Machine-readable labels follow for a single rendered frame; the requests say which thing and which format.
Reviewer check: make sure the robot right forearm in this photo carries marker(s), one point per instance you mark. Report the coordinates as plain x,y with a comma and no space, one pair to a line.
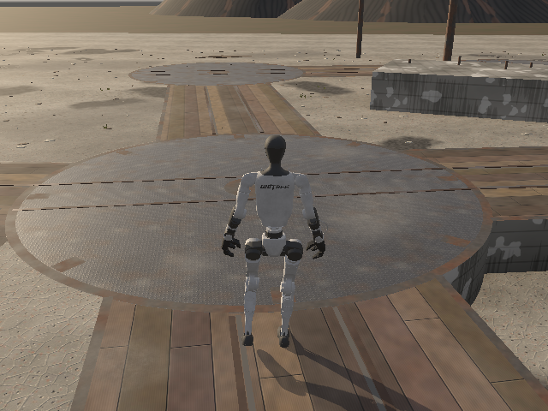
315,228

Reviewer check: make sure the robot shin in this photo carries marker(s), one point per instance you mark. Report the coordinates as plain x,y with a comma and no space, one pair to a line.
287,303
249,307

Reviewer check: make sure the left robot upper arm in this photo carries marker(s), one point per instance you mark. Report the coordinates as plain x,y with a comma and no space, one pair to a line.
243,193

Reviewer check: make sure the left robot shin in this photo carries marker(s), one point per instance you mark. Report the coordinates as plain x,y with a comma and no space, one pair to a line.
249,307

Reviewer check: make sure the left robot hand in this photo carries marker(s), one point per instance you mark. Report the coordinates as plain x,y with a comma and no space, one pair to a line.
231,244

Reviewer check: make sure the right robot shin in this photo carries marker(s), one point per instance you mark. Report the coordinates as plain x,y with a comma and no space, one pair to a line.
287,303

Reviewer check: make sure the robot left forearm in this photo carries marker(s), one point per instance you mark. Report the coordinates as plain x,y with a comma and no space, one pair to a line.
232,226

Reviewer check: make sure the right robot upper arm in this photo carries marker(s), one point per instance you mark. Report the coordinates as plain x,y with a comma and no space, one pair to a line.
305,193

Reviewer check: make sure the right robot hand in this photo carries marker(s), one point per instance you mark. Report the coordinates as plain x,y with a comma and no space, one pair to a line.
320,246

